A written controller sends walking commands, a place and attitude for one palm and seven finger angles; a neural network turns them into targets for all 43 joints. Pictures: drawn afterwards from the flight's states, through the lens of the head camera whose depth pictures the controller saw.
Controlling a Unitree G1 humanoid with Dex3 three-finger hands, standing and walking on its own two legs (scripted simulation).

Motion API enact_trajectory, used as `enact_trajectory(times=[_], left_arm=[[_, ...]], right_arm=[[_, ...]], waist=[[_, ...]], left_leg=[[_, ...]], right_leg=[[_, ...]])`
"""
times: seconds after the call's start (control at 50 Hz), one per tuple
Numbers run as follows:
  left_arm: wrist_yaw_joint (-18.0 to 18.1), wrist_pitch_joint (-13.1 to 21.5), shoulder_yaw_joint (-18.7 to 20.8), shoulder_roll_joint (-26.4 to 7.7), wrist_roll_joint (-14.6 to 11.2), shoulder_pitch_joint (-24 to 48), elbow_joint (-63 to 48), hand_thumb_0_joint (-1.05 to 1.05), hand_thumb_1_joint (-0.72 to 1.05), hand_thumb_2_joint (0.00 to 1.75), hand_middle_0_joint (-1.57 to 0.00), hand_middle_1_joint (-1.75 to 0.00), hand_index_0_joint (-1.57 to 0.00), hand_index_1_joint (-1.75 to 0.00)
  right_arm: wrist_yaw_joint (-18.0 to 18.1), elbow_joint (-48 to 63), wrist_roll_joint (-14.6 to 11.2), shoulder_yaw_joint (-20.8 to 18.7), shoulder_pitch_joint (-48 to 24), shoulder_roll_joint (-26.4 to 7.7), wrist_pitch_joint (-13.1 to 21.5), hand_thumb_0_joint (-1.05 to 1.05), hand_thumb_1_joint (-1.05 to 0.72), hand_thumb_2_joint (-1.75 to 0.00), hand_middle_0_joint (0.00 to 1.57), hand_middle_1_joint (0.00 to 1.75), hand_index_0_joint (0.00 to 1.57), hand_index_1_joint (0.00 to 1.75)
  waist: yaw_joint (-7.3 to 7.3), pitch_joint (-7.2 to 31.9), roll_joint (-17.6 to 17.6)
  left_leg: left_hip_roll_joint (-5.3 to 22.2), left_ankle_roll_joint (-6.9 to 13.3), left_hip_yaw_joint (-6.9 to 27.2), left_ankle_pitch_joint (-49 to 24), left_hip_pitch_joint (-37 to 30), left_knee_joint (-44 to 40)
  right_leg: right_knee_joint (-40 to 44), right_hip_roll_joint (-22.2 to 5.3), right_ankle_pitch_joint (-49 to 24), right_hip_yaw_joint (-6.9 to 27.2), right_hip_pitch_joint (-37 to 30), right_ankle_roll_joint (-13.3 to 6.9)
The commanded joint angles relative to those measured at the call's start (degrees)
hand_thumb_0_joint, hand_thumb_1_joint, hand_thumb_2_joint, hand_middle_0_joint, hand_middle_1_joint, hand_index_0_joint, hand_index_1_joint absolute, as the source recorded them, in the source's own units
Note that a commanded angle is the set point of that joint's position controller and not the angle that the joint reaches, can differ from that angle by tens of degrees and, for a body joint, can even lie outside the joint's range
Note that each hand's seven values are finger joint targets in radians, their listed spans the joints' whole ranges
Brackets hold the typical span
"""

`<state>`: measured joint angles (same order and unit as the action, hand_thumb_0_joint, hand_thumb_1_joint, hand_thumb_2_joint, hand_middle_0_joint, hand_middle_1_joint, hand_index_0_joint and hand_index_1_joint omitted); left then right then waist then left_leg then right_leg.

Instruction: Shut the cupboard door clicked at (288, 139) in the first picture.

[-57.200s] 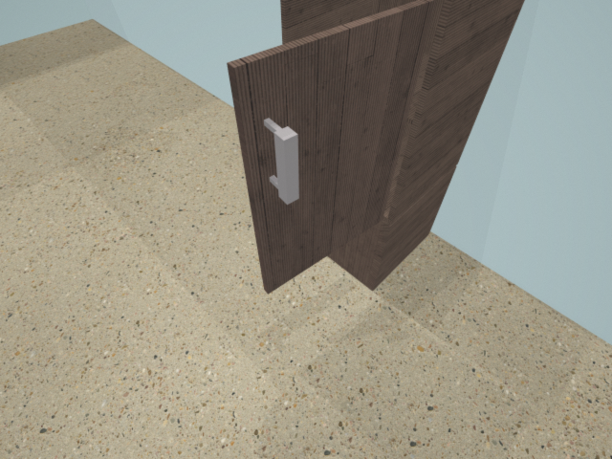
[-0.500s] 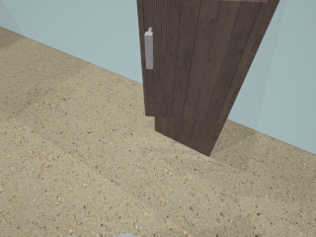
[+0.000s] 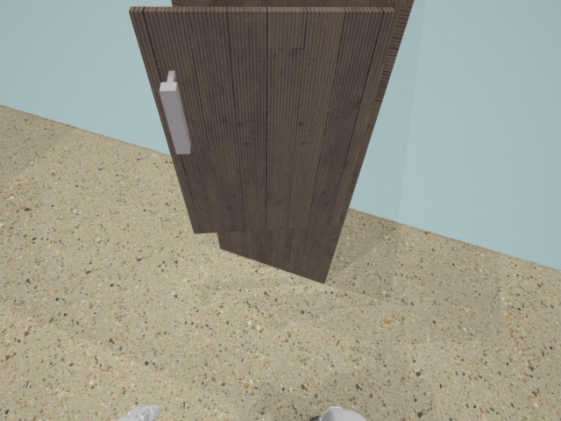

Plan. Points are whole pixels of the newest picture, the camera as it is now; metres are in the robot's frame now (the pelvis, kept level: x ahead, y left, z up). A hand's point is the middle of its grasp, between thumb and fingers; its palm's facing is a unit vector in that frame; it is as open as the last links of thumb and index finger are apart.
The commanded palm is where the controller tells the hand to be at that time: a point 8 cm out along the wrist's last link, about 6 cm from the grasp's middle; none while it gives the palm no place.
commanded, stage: take the last steps up to it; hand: left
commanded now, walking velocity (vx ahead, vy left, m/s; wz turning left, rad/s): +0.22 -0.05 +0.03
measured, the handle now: (177, 113) +0.61 +0.18 +0.09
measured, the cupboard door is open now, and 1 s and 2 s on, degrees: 25 25 25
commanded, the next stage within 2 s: come to a stop and stand still in 0.20 s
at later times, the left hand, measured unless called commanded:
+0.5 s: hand (187, 418) +0.16 +0.15 -0.18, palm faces +0.10 -0.98 -0.16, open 7.3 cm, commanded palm none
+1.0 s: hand (163, 410) +0.17 +0.19 -0.18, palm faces +0.09 -0.96 -0.26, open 7.4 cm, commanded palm none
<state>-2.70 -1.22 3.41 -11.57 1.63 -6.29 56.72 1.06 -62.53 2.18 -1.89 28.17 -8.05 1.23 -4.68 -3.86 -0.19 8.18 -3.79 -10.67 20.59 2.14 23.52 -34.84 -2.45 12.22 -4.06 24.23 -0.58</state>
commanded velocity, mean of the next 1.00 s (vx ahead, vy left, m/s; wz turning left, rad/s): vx -0.05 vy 0.02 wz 0.01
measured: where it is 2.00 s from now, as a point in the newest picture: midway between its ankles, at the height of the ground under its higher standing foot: outside the picture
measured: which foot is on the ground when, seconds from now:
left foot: down 0.00-0.02, up 0.04-0.30, down 0.32-0.62, up 0.64-0.88, down 0.90-1.00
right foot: up 0.00-0.02, down 0.04-0.32, up 0.34-0.50, down 0.52-1.00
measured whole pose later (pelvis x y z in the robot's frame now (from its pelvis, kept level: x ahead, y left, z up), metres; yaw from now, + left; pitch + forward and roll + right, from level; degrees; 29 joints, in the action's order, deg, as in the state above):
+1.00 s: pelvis +0.13 -0.01 -0.01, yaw +3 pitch -2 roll +0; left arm 3.4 -1.5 0.9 -11.6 1.2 -12.4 56.2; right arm 1.2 -52.7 0.6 -2.3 11.4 -11.8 -0.9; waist 0.7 -4.0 -0.3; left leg -0.5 2.0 -3.7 20.6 13.1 35.4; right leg -36.5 -3.7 18.5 -0.3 16.7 0.8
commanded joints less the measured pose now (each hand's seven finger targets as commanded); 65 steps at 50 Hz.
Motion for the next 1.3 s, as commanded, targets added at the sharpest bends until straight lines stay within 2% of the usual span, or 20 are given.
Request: enact_trajectory(times=[0.0, 0.04, 0.08, 0.12, 0.18, 0.26, 0.3, 0.32, 0.4, 0.54, 0.62, 0.68, 0.8, 0.84, 0.86, 0.88, 0.94, 1.02, 1.06, 1.28], left_arm=[[2.1, 3.5, 3.4, -12.7, 0.2, -22.1, 4.1, 0.0, 0.9, 0.9, -0.2, -0.3, -0.2, -0.3], [2.8, 3.5, 2.7, -12.2, -0.6, -17.3, 3.3, 0.0, 0.9, 0.9, -0.2, -0.3, -0.2, -0.3], [3.6, 2.9, 1.5, -6.5, -0.6, -8.4, 1.1, 0.0, 0.9, 0.9, -0.2, -0.3, -0.2, -0.3], [3.7, 3.5, 0.6, -3.7, -0.1, -5.1, 0.3, 0.0, 0.9, 0.9, -0.2, -0.3, -0.2, -0.3], [3.6, 3.9, 0.4, -3.3, 0.2, -6.3, 1.0, 0.0, 0.9, 0.9, -0.2, -0.3, -0.2, -0.3], [3.2, 3.2, 0.3, -3.7, -0.9, -5.6, 1.3, 0.0, 0.9, 0.9, -0.2, -0.3, -0.2, -0.3], [3.0, 2.6, -0.6, 0.3, -1.2, -8.1, 0.2, 0.0, 0.9, 0.9, -0.2, -0.3, -0.2, -0.3], [3.3, 2.3, -0.8, -1.3, -0.9, -6.3, -0.2, 0.0, 0.9, 0.9, -0.2, -0.3, -0.2, -0.3], [4.0, 1.0, -1.0, -2.0, -1.3, -9.6, 3.0, 0.0, 0.9, 0.9, -0.2, -0.3, -0.2, -0.3], [4.4, 0.0, 0.5, -6.4, -0.1, -9.7, 0.3, 0.0, 0.9, 0.9, -0.2, -0.3, -0.2, -0.3], [5.1, 0.8, 1.0, -9.5, 0.1, -11.1, 0.3, 0.0, 0.9, 0.9, -0.2, -0.3, -0.2, -0.3], [5.7, 0.6, 1.6, -9.6, 0.3, -8.6, -1.0, 0.0, 0.9, 0.9, -0.2, -0.3, -0.2, -0.3], [5.4, 0.7, 1.8, -10.3, 0.3, -7.9, -1.6, 0.0, 0.9, 0.9, -0.2, -0.3, -0.2, -0.3], [5.2, 0.6, 1.6, -9.5, -0.4, -6.0, -1.5, 0.0, 0.9, 0.9, -0.2, -0.3, -0.2, -0.3], [7.6, 2.4, 0.2, -8.4, -0.6, -10.1, -2.4, 0.0, 0.9, 0.9, -0.2, -0.3, -0.2, -0.3], [7.4, 2.2, -0.5, -8.5, -0.9, -8.4, -3.4, 0.0, 0.9, 0.9, -0.2, -0.3, -0.2, -0.3], [6.6, 0.5, -1.3, -6.3, -0.3, -7.7, -5.0, 0.0, 0.9, 0.9, -0.2, -0.3, -0.2, -0.3], [5.3, 0.1, -2.0, -5.5, -0.5, -10.5, -4.1, 0.0, 0.9, 0.9, -0.2, -0.3, -0.2, -0.3], [4.8, 0.5, -2.4, -6.5, -0.4, -9.5, -4.2, 0.0, 0.9, 0.9, -0.2, -0.3, -0.2, -0.3], [4.5, 1.3, -2.8, -6.0, -0.2, -11.8, -3.0, 0.0, 0.9, 0.9, -0.2, -0.3, -0.2, -0.3]], right_arm=[[-0.5, 4.5, -1.8, -0.9, -1.8, -4.4, 1.3, 0.0, -0.9, -0.9, 0.2, 0.3, 0.2, 0.3], [-0.2, 6.0, -1.6, -1.5, -6.3, -5.3, 0.7, 0.0, -0.9, -0.9, 0.2, 0.3, 0.2, 0.3], [-0.2, 5.1, -0.8, -1.9, -6.8, -5.7, 0.1, 0.0, -0.9, -0.9, 0.2, 0.3, 0.2, 0.3], [-0.5, 4.1, -0.4, -1.2, -5.0, -3.3, -0.5, 0.0, -0.9, -0.9, 0.2, 0.3, 0.2, 0.3], [-0.8, 4.4, -0.5, -0.6, -5.0, -1.1, -0.5, 0.0, -0.9, -0.9, 0.2, 0.3, 0.2, 0.3], [-0.7, 2.9, -0.3, -0.4, -1.4, -4.1, 0.7, 0.0, -0.9, -0.9, 0.2, 0.3, 0.2, 0.3], [0.1, 3.0, 0.5, -1.4, 1.4, -11.7, 1.2, 0.0, -0.9, -0.9, 0.2, 0.3, 0.2, 0.3], [1.0, 3.6, 0.4, -1.1, -0.7, -11.6, 0.9, 0.0, -0.9, -0.9, 0.2, 0.3, 0.2, 0.3], [2.3, 5.0, -0.9, 0.4, -12.2, -9.6, 0.5, 0.0, -0.9, -0.9, 0.2, 0.3, 0.2, 0.3], [1.5, 7.2, -1.5, -2.9, -16.9, -10.9, -2.8, 0.0, -0.9, -0.9, 0.2, 0.3, 0.2, 0.3], [0.7, 8.6, -1.8, -2.6, -18.0, -7.2, -4.1, 0.0, -0.9, -0.9, 0.2, 0.3, 0.2, 0.3], [0.6, 9.2, -2.0, -2.3, -19.5, -7.3, -4.2, 0.0, -0.9, -0.9, 0.2, 0.3, 0.2, 0.3], [-0.2, 8.7, -2.0, -1.4, -18.0, -6.6, -3.4, 0.0, -0.9, -0.9, 0.2, 0.3, 0.2, 0.3], [-0.1, 6.9, -1.8, -1.1, -13.3, -7.1, -2.8, 0.0, -0.9, -0.9, 0.2, 0.3, 0.2, 0.3], [-0.1, 10.9, -2.1, -2.3, -15.1, -11.3, -1.0, 0.0, -0.9, -0.9, 0.2, 0.3, 0.2, 0.3], [-0.2, 12.7, -2.0, -1.6, -15.7, -11.6, -0.5, 0.0, -0.9, -0.9, 0.2, 0.3, 0.2, 0.3], [0.5, 14.2, -1.4, -1.6, -13.7, -11.1, -0.7, 0.0, -0.9, -0.9, 0.2, 0.3, 0.2, 0.3], [0.4, 15.7, -1.2, -0.7, -18.1, -10.5, -0.8, 0.0, -0.9, -0.9, 0.2, 0.3, 0.2, 0.3], [-0.1, 15.4, -1.4, -0.7, -16.1, -9.8, -1.0, 0.0, -0.9, -0.9, 0.2, 0.3, 0.2, 0.3], [-0.5, 11.3, -1.2, -0.4, -12.6, -10.2, 0.0, 0.0, -0.9, -0.9, 0.2, 0.3, 0.2, 0.3]], waist=[[11.85, 11.0, -13.8], [9.26, 6.7, -12.4], [5.29, 3.0, -10.2], [2.22, 1.9, -6.6], [1.82, 2.4, -6.8], [-0.19, 3.0, -2.8], [-0.18, 2.5, 15.7], [0.16, 1.5, 13.2], [4.82, 4.8, 9.8], [4.87, 5.3, 2.5], [6.32, 6.9, -11.9], [6.23, 7.4, -7.7], [5.85, 7.9, -9.8], [3.58, 8.4, -8.9], [4.21, 15.3, 5.2], [3.69, 13.4, 11.6], [4.48, 7.6, 11.5], [7.25, -0.2, 4.6], [5.26, -1.3, -1.8], [5.11, 0.1, 0.1]], left_leg=[[-4.4, 3.5, -2.0, 5.2, 30.2, 28.7], [-3.7, 4.6, 8.5, 12.3, 35.6, 45.4], [-0.3, 4.3, 10.2, 5.9, 32.4, 43.9], [-0.6, 3.4, 8.2, 3.1, 25.5, 36.4], [-2.7, 3.0, 5.8, 1.0, 19.6, 22.8], [-4.6, 2.8, 5.2, -10.5, 4.1, 4.9], [12.2, 11.0, 28.5, -13.5, 1.2, -5.7], [14.5, 14.3, 31.8, -24.9, 2.8, -7.9], [8.9, 12.5, 15.7, -61.7, 2.2, -0.4], [1.9, 6.7, 11.2, -31.6, 7.7, 5.2], [-9.0, 2.4, 8.6, 12.1, 19.4, 28.6], [-8.5, 2.0, 12.6, 12.1, 24.8, 36.9], [-8.4, 1.4, 9.1, 3.8, 17.0, 14.4], [-7.9, 1.9, 8.7, -9.8, 6.4, -0.8], [-4.0, 2.3, 6.6, -14.8, 4.3, 3.6], [-1.4, 3.4, 10.5, -31.1, 6.1, 5.0], [3.3, 7.0, 16.4, -51.3, 6.3, 4.3], [0.7, 8.6, 15.7, -20.9, 16.9, 0.1], [-3.1, 6.7, 15.2, 0.7, 17.0, -2.2], [-2.3, 6.9, 15.9, 6.2, 16.9, -8.1]], right_leg=[[15.5, -15.5, 4.7, 22.1, -39.5, -9.4], [23.8, -19.7, 10.9, 28.7, -27.2, -13.3], [23.9, -16.0, 11.8, 19.5, -17.6, -12.2], [23.3, -12.6, 0.6, 10.2, -10.0, -10.5], [21.5, -11.0, -4.7, 7.7, -8.6, -10.4], [13.8, -7.0, 6.6, 5.2, -3.6, -6.8], [-3.1, 1.6, 13.6, -1.1, 3.5, -1.3], [-9.5, 2.1, 19.2, 0.9, 3.8, -0.2], [-2.2, -1.0, 11.7, 3.8, -6.4, 1.4], [3.8, -3.6, -20.8, 7.5, -10.6, -1.6], [11.3, -17.9, -50.5, 20.1, -18.0, -12.1], [10.5, -16.8, -46.8, 17.3, -22.2, -13.3], [9.9, -12.9, -34.8, 14.1, -20.6, -9.4], [7.3, -10.2, -23.8, 11.9, -15.3, -5.2], [1.2, -7.9, -34.1, 11.7, -19.1, -2.6], [-0.8, -6.3, -24.4, 6.6, -16.5, -1.4], [-4.1, -0.1, 5.3, 1.8, -7.9, -0.3], [2.0, -0.7, 3.5, 4.7, -10.4, -1.0], [7.8, -1.8, 6.9, 9.0, -7.6, -1.7], [9.0, -1.5, 4.4, 8.2, -9.1, -1.1]])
